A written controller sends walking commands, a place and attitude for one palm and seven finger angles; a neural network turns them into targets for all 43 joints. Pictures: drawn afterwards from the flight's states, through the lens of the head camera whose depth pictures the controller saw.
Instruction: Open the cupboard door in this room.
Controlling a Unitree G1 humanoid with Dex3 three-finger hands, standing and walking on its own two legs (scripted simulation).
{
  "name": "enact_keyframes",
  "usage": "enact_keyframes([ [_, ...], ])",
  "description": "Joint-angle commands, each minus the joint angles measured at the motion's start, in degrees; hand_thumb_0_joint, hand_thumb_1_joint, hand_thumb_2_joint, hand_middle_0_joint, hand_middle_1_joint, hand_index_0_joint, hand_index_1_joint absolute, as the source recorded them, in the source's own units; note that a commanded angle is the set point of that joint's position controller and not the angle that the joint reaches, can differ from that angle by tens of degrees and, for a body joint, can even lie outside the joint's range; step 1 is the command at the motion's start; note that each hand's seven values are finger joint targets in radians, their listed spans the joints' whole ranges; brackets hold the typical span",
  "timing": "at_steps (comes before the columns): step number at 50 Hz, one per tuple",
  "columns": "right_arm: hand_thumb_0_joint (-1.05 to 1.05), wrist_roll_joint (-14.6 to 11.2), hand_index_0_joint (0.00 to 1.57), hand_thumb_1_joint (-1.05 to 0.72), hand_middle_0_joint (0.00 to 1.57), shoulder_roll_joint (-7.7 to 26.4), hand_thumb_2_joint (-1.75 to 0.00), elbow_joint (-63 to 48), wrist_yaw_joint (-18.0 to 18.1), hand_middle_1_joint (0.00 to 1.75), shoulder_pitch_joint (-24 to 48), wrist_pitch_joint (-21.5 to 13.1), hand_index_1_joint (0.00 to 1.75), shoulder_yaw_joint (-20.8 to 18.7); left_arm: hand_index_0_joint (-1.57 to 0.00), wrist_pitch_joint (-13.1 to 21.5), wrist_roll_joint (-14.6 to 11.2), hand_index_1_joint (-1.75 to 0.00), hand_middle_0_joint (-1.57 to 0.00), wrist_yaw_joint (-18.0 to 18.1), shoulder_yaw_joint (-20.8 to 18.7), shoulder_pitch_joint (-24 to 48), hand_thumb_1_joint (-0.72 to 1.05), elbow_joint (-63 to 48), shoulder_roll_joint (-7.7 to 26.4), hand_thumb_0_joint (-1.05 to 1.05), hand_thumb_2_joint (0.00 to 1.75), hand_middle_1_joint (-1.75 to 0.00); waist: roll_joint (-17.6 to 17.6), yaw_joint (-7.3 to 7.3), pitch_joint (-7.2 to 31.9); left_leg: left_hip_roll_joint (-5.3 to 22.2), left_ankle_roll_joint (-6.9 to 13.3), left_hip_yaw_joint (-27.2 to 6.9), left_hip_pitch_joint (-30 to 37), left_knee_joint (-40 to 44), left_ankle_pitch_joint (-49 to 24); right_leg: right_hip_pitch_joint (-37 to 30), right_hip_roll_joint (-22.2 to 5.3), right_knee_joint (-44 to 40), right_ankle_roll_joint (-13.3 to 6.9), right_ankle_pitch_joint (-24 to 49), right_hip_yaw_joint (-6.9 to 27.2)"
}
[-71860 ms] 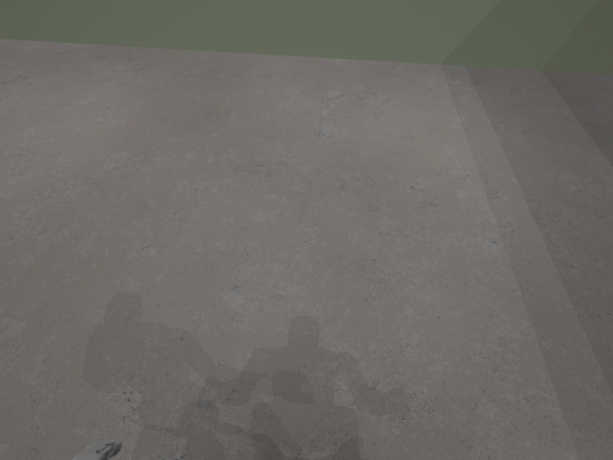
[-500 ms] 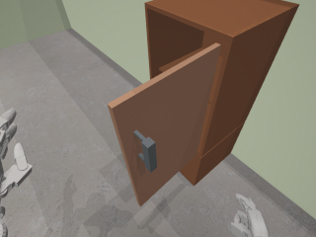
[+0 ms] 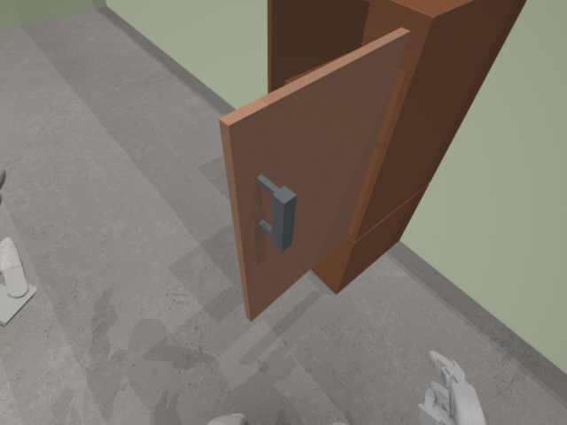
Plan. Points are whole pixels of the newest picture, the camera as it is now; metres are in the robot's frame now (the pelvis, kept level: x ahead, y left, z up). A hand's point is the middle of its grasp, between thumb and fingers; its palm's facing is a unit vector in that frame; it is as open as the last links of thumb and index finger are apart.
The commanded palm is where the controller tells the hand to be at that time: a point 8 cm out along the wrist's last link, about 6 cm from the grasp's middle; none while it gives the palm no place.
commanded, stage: step back with the hand held close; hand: left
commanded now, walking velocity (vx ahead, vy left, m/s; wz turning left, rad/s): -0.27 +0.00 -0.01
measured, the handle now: (273, 213) +0.40 +0.05 +0.06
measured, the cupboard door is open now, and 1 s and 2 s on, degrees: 94 94 94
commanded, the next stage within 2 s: stop stepping back and stand still in 0.50 s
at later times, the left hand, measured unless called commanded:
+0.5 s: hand out of the picture +0.13 +0.26 +0.19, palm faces +0.43 -0.80 -0.43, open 7.4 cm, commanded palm +0.07 +0.30 +0.19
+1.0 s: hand out of the picture +0.04 +0.21 +0.17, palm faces +0.34 -0.82 -0.46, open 7.4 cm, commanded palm -0.03 +0.26 +0.19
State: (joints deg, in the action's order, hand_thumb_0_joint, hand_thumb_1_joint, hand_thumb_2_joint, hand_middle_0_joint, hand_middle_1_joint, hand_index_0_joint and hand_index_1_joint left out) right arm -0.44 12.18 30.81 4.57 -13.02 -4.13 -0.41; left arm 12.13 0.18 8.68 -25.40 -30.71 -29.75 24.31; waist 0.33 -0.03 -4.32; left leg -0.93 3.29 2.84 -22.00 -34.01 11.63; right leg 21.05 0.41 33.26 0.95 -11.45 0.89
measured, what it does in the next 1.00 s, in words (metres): walks backwards: right foot, then left foot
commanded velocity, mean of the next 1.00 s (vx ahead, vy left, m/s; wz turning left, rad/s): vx -0.13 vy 0.03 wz -0.01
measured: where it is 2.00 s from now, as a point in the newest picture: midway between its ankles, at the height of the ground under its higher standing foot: outside the picture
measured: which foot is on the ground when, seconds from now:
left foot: down 0.00-0.64, up 0.66-0.80, down 0.82-1.00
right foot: down 0.00-0.26, up 0.28-0.60, down 0.62-1.00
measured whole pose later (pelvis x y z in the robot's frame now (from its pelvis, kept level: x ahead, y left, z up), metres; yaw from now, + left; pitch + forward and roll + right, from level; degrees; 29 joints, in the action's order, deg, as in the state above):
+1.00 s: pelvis -0.18 -0.03 +0.01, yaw -3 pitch +0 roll +0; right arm -0.2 14.0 35.5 4.2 -14.2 -5.5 -0.5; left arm 10.1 -2.4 8.5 -22.9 -32.0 -26.6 24.0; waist 1.0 -2.5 1.4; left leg -1.1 2.0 2.1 -19.7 -29.7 9.8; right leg 8.4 1.7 30.1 -2.2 -21.7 -2.4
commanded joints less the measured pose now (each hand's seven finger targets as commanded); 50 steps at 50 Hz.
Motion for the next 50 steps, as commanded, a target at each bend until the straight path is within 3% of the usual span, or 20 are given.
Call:
enact_keyframes([
  [1,0.0,0.2,0.2,-0.9,0.2,8.4,-0.9,-8.4,0.5,0.3,5.1,-4.7,0.3,-3.3,-0.2,4.3,0.3,-0.3,-0.2,1.3,-7.7,2.4,0.9,-12.9,8.5,0.0,0.9,-0.3,-7.5,0.47,7.7,11.4,3.2,-11.9,-20.1,17.0,27.3,-20.5,0.4,6.8,-0.5,0.6,2.7],
  [5,0.0,0.5,0.2,-0.9,0.2,7.3,-0.9,-6.2,0.0,0.3,3.8,-4.7,0.3,-3.4,-0.2,4.1,-0.8,-0.3,-0.2,1.5,-6.6,4.1,0.9,-12.5,9.0,0.0,0.9,-0.3,6.3,-0.59,6.2,2.0,-1.7,-4.5,-1.8,-5.0,18.4,4.5,-10.3,-14.5,-5.9,-15.9,17.5],
  [8,0.0,0.7,0.2,-0.9,0.2,5.8,-0.9,-3.8,-0.7,0.3,4.2,-3.8,0.3,-2.6,-0.2,3.8,-1.1,-0.3,-0.2,2.4,-5.8,4.7,0.9,-12.3,9.2,0.0,0.9,-0.3,9.2,-0.92,9.2,0.8,-2.9,-3.3,7.7,-15.7,11.0,10.1,-16.2,-16.5,-8.8,-7.8,16.2],
  [10,0.0,0.6,0.2,-0.9,0.2,5.6,-0.9,-4.1,-0.3,0.3,5.1,-3.5,0.3,-2.2,-0.2,3.4,-1.3,-0.3,-0.2,2.5,-7.2,4.1,0.9,-12.6,10.4,0.0,0.9,-0.3,6.4,-0.8,7.8,1.8,-2.4,-4.0,6.8,-2.7,10.7,7.0,-12.6,-11.9,-6.2,-3.3,11.6],
  [11,0.0,0.5,0.2,-0.9,0.2,6.8,-0.9,-4.7,0.0,0.3,6.0,-3.5,0.3,-2.4,-0.2,3.6,-1.4,-0.3,-0.2,2.4,-7.8,4.3,0.9,-13.8,10.8,0.0,0.9,-0.3,0.3,-0.66,6.2,4.2,-1.1,-7.7,3.6,6.1,11.1,6.0,-8.1,-7.4,-3.7,-4.8,8.7],
  [13,0.0,0.9,0.2,-0.9,0.2,8.2,-0.9,-5.7,0.6,0.3,7.6,-4.3,0.3,-2.9,-0.2,5.2,-0.8,-0.3,-0.2,2.4,-10.8,2.0,0.9,-15.8,11.5,0.0,0.9,-0.3,-20.3,0.51,9.8,18.3,4.1,-22.6,-13.4,23.1,20.3,-10.5,2.2,16.0,0.4,-7.3,-0.3],
  [14,0.0,1.7,0.2,-0.9,0.2,7.3,-0.9,-5.6,0.5,0.3,6.7,-5.2,0.3,-3.3,-0.2,5.5,-0.5,-0.3,-0.2,2.1,-10.9,2.1,0.9,-15.9,11.1,0.0,0.9,-0.3,-20.5,-0.23,10.3,22.4,6.7,-27.0,-19.2,29.5,27.9,-14.1,4.3,30.5,0.5,-12.9,1.0],
  [17,0.0,1.5,0.2,-0.9,0.2,6.6,-0.9,-3.7,-0.4,0.3,6.3,-7.1,0.3,-4.1,-0.2,5.4,-1.8,-0.3,-0.2,2.4,-8.8,1.9,0.9,-15.9,9.5,0.0,0.9,-0.3,-7.2,0.31,11.3,19.3,6.6,-19.8,2.3,18.2,0.3,2.7,2.0,29.5,-0.1,-16.8,2.9],
  [25,0.0,1.6,0.2,-0.9,0.2,6.8,-0.9,-1.4,-1.1,0.3,6.5,-7.5,0.3,-2.8,-0.2,2.1,-3.4,-0.3,-0.2,1.5,-4.2,2.6,0.9,-15.6,8.5,0.0,0.9,-0.3,-14.9,0.27,15.2,14.0,1.6,-11.0,14.3,24.3,-2.5,-5.3,4.2,3.2,-0.9,-18.9,-4.2],
  [29,0.0,1.6,0.2,-0.9,0.2,6.3,-0.9,-2.7,-1.6,0.3,7.8,-5.2,0.3,-2.2,-0.2,3.5,-5.2,-0.3,-0.2,-0.2,-8.3,-1.1,0.9,-17.2,13.0,0.0,0.9,-0.3,-10.8,1.47,17.8,10.6,-1.8,-6.7,17.7,16.9,-14.2,-10.5,1.8,-18.4,-2.5,-3.5,-3.0],
  [31,0.0,1.1,0.2,-0.9,0.2,5.3,-0.9,-3.7,-1.4,0.3,8.4,-3.8,0.3,-1.5,-0.2,4.3,-5.5,-0.3,-0.2,-0.1,-11.5,-2.4,0.9,-15.6,16.6,0.0,0.9,-0.3,3.1,0.87,15.4,3.7,-4.6,0.8,16.4,2.2,-0.2,-1.9,-10.2,-21.4,-4.8,7.7,5.9],
  [32,0.0,1.1,0.2,-0.9,0.2,5.0,-0.9,-3.5,-1.3,0.3,8.2,-3.5,0.3,-1.2,-0.2,4.6,-5.5,-0.3,-0.2,0.6,-12.0,-1.9,0.9,-16.3,16.6,0.0,0.9,-0.3,5.5,1.49,16.0,1.2,-4.8,0.8,10.4,-6.2,5.7,-4.2,-14.6,-18.7,-5.7,22.2,7.7],
  [33,0.0,-0.1,0.2,-0.9,0.2,5.1,-0.9,-4.4,-1.0,0.3,8.2,-3.5,0.3,-1.5,-0.2,3.3,-4.9,-0.3,-0.2,0.4,-10.5,-5.1,0.9,-12.2,14.5,0.0,0.9,-0.3,13.4,1.44,15.0,-0.5,-4.1,-1.2,0.6,-12.9,9.3,-10.5,-14.5,-13.3,-4.4,37.1,7.0],
  [35,0.0,-0.4,0.2,-0.9,0.2,4.4,-0.9,-5.5,-0.6,0.3,8.1,-2.8,0.3,-0.5,-0.2,1.0,-3.9,-0.3,-0.2,0.4,-10.2,-6.4,0.9,-11.0,13.0,0.0,0.9,-0.3,9.8,0.57,14.4,1.0,-3.3,-1.9,-6.3,-12.5,8.0,-17.6,-14.6,-7.2,-5.5,46.8,5.2],
  [37,0.0,-0.1,0.2,-0.9,0.2,5.8,-0.9,-4.8,0.0,0.3,7.9,-2.9,0.3,-0.3,-0.2,0.3,-3.8,-0.3,-0.2,0.9,-8.4,-2.7,0.9,-10.2,11.8,0.0,0.9,-0.3,3.2,-0.51,11.4,1.2,-2.9,-0.1,-1.2,-5.0,3.4,-14.2,-14.3,-7.1,-5.7,40.8,4.7],
  [42,0.0,-1.0,0.2,-0.9,0.2,8.8,-0.9,-4.2,0.7,0.3,4.7,-4.1,0.3,-2.3,-0.2,1.0,-3.1,-0.3,-0.2,1.6,-5.1,1.5,0.9,-7.4,11.1,0.0,0.9,-0.3,0.5,-0.49,13.1,5.8,0.9,-4.3,17.1,5.2,-24.9,-8.3,-5.7,-2.5,2.7,28.7,1.9],
  [44,0.0,-0.3,0.2,-0.9,0.2,7.9,-0.9,-4.6,0.3,0.3,4.4,-3.8,0.3,-1.4,-0.2,1.5,-2.6,-0.3,-0.2,1.5,-4.9,0.3,0.9,-9.9,11.1,0.0,0.9,-0.3,-6.7,-0.68,14.4,7.2,1.9,-9.0,16.4,6.4,-31.6,-7.9,-2.9,-0.1,1.4,15.5,-1.0],
  [46,0.0,0.1,0.2,-0.9,0.2,8.0,-0.9,-4.5,0.0,0.3,5.6,-4.5,0.3,-1.7,-0.2,2.1,-2.6,-0.3,-0.2,1.1,-5.1,-0.2,0.9,-11.6,11.0,0.0,0.9,-0.3,-8.9,0.02,10.6,9.7,1.8,-12.8,8.8,11.9,-14.4,-9.3,-1.1,-4.2,0.1,-6.8,-1.3],
  [47,0.0,0.3,0.2,-0.9,0.2,8.4,-0.9,-4.6,0.1,0.3,6.2,-4.9,0.3,-1.8,-0.2,2.4,-2.5,-0.3,-0.2,1.1,-6.7,-0.5,0.9,-12.0,12.4,0.0,0.9,-0.3,-8.2,0.31,8.4,9.2,1.3,-13.4,4.0,14.5,-2.1,-11.2,-1.1,-7.3,-0.6,-8.6,-1.3],
  [50,0.0,0.8,0.2,-0.9,0.2,7.2,-0.9,-4.7,-0.1,0.3,5.9,-4.5,0.3,-2.0,-0.2,2.9,-2.8,-0.3,-0.2,1.0,-6.3,-1.6,0.9,-10.5,10.8,0.0,0.9,-0.3,-3.2,-0.74,4.3,3.2,-2.3,-7.3,2.2,8.0,11.5,-5.5,-6.0,-17.5,-5.2,-20.9,6.1],
])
